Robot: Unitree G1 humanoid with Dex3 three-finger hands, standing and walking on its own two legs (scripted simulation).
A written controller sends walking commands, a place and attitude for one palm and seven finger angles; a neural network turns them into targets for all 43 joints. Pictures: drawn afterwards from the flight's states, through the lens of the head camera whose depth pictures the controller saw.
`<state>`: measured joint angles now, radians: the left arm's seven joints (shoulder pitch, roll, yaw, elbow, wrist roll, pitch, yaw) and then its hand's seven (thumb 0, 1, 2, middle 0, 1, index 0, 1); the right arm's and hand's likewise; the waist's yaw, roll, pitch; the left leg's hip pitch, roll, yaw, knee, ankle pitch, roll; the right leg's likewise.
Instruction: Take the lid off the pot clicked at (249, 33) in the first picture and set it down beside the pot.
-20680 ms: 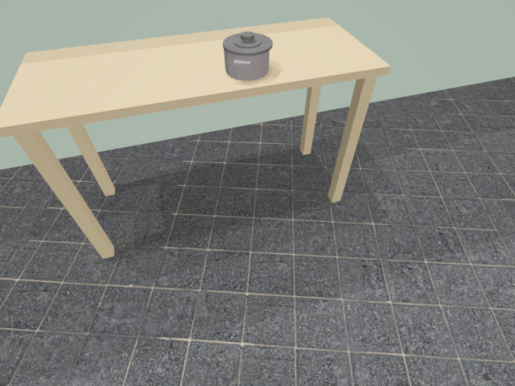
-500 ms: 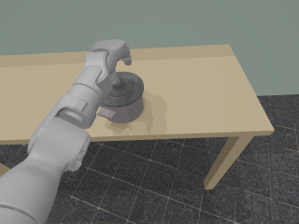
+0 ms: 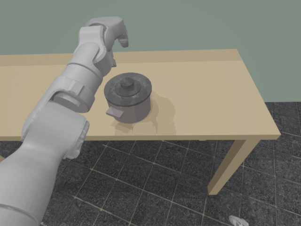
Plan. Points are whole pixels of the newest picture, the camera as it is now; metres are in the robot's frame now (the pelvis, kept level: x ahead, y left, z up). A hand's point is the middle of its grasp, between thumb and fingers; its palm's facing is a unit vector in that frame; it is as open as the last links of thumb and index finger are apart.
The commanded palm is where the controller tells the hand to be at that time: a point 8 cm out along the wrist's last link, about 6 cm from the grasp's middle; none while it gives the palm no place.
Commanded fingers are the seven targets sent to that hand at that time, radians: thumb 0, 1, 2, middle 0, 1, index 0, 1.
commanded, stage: raise the empty hand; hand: left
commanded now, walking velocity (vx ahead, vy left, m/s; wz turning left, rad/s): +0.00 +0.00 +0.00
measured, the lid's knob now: (127, 83) +0.53 +0.06 +0.08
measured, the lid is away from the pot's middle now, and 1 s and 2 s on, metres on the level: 0.01 0.01 0.01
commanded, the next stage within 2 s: draw the hand back to the body in 0.08 s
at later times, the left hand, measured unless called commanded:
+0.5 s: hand (107, 56) +0.47 +0.08 +0.22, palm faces -0.20 -0.01 -0.98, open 9.9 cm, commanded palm +0.43 +0.10 +0.28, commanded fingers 0.00 -0.15 1.18 -0.80 -0.22 -0.75 -0.20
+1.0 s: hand (110, 66) +0.39 +0.06 +0.25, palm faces -0.04 -0.97 -0.24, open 9.7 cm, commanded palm +0.35 +0.13 +0.26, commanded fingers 0.00 0.17 1.09 -0.62 -0.24 -0.59 -0.23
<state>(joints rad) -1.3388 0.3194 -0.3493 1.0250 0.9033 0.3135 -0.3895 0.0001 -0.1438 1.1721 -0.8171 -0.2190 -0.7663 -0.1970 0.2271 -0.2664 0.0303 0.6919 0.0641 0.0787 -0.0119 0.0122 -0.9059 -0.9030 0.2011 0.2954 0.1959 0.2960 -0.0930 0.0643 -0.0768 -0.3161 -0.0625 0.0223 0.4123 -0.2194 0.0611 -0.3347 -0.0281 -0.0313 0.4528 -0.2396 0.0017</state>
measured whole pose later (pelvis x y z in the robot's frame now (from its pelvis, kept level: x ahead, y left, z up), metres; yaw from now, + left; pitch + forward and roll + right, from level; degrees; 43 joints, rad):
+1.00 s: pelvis +0.01 -0.02 +0.00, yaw -2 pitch -1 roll +0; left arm -0.54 0.26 0.05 0.15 -0.02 -0.11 0.01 0.00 -0.05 1.15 -0.76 -0.23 -0.71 -0.21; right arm 0.19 -0.18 0.06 0.59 0.03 0.03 -0.03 0.01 -0.90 -0.90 0.20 0.30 0.20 0.30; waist -0.03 0.03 0.04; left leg -0.13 -0.01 0.04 0.40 -0.26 0.03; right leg -0.15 0.02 -0.01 0.41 -0.25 -0.03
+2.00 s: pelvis -0.01 -0.02 +0.00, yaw -1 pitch -4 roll -1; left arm 0.29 0.33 0.24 -0.42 -0.09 -0.13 0.07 0.01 0.89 0.90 -0.22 -0.30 -0.21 -0.30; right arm 0.17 -0.21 0.03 0.63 0.03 -0.04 -0.04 0.02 -0.90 -0.90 0.20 0.30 0.20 0.30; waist 0.03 0.06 0.04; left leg -0.10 -0.01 0.01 0.42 -0.25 0.02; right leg -0.09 0.03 -0.04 0.39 -0.23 -0.03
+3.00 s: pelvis +0.00 +0.00 +0.00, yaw +2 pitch +0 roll -1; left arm 0.33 0.19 0.00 1.00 0.02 0.01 0.04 0.00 0.98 0.90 -0.21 -0.30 -0.21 -0.30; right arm 0.35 -0.18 -0.02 0.97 -0.01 0.02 -0.03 0.01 -0.91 -0.90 0.20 0.30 0.19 0.30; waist 0.01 -0.04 0.10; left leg -0.23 -0.04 -0.03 0.54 -0.29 0.05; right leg -0.19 -0.01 -0.09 0.47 -0.27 0.00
